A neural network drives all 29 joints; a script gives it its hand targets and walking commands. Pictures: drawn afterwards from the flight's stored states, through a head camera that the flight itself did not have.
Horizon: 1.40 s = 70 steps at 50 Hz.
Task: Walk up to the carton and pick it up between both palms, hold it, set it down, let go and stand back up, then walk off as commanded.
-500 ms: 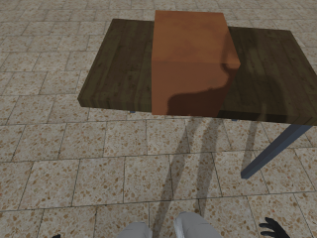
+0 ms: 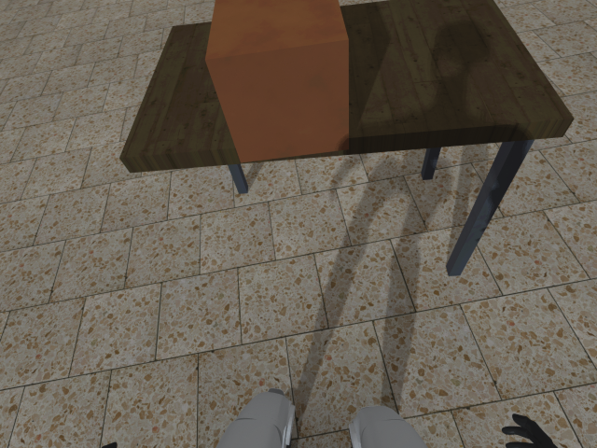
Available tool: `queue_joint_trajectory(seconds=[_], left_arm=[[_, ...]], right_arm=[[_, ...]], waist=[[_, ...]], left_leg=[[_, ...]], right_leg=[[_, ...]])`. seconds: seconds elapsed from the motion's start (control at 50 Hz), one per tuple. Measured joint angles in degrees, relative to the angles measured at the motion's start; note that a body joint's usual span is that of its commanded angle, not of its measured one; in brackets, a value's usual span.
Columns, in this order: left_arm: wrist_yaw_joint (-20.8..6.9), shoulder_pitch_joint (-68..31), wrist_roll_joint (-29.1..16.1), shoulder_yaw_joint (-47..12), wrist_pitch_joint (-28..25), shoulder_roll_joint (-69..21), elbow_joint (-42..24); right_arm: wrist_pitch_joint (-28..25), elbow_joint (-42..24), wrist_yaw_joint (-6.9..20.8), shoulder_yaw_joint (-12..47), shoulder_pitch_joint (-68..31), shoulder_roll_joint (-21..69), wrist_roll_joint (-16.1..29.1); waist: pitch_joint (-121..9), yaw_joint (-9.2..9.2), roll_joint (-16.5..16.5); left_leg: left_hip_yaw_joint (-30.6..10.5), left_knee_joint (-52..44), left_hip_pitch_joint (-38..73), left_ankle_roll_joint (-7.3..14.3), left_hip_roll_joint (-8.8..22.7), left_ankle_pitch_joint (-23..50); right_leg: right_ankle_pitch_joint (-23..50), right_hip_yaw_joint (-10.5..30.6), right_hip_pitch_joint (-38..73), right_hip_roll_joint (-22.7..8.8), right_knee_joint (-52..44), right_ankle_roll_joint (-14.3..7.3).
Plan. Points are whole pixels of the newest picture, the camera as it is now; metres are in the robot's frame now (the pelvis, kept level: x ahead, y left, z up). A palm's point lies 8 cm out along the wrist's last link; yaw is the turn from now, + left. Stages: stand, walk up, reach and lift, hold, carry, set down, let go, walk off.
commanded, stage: walk off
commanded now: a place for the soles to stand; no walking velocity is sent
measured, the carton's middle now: (284, 69) +0.73 +0.02 +0.08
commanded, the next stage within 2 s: stand in 0.22 s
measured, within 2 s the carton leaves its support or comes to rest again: neither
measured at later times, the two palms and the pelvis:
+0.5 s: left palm out of the picture +0.03 +0.34 -0.12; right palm out of the picture +0.06 -0.27 -0.10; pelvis -0.02 +0.03 +0.00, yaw +3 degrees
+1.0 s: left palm out of the picture +0.03 +0.34 -0.11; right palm out of the picture +0.08 -0.26 -0.10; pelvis -0.02 +0.03 +0.00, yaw +3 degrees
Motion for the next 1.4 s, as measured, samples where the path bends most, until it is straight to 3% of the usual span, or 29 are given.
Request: queue_joint_trajectory(seconds=[0.14,0.22,0.26,0.38,0.44,1.4], left_arm=[[-0.4,0.0,0.0,0.0,-0.8,-0.3,-0.8],[-0.7,0.0,0.0,0.0,-0.6,-0.3,-0.8],[-0.7,-0.1,0.0,0.0,-0.3,-0.3,-0.6],[-0.7,-0.1,0.0,0.0,-0.4,0.6,0.1],[-0.8,-0.1,0.0,-0.1,-1.3,0.5,0.4],[-0.9,-1.3,0.0,-0.8,-3.1,0.5,6.1]], right_arm=[[-1.3,0.2,-0.1,0.0,2.5,-1.5,0.0],[-3.1,0.2,-0.1,0.0,3.0,-1.5,0.0],[-4.3,0.2,-0.1,0.0,3.0,-1.1,0.0],[-6.3,0.2,0.1,0.0,3.0,0.6,0.0],[-6.1,0.3,0.1,0.0,2.9,0.6,0.0],[-5.7,0.3,0.5,0.0,0.4,0.8,0.0]], waist=[[0.0,-0.55,0.5],[-0.2,-0.63,0.6],[-0.1,-0.03,-0.3],[-0.3,0.76,-3.0],[-0.4,0.92,-3.4],[-3.7,0.93,-2.4]], left_leg=[[-0.9,0.0,1.2,0.0,0.0,-3.6],[1.5,-5.4,5.2,0.0,1.6,-1.9],[2.3,-7.2,5.8,-0.7,1.7,2.3],[3.1,-7.2,5.8,-1.1,2.7,1.7],[3.3,-7.2,5.8,-1.4,2.9,1.5],[3.4,-7.2,5.9,-1.4,3.1,2.0]], right_leg=[[1.4,-2.4,-3.7,-2.0,0.0,0.0],[1.4,-3.9,-4.1,-2.3,0.0,0.5],[1.4,-3.5,-4.1,-2.5,0.0,0.7],[-3.0,-2.0,-3.0,-0.6,-0.3,0.7],[2.8,-2.0,-2.7,-0.5,-2.1,0.9],[2.1,-1.9,-2.5,-0.4,-2.1,1.2]])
